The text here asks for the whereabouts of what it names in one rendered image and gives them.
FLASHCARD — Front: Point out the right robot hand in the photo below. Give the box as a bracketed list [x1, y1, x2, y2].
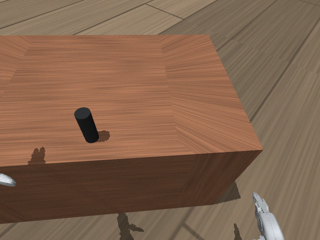
[252, 192, 285, 240]

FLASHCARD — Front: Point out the can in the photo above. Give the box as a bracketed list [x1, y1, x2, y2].
[74, 107, 99, 143]

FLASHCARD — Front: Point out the left robot hand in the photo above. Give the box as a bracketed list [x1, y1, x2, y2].
[0, 173, 16, 187]

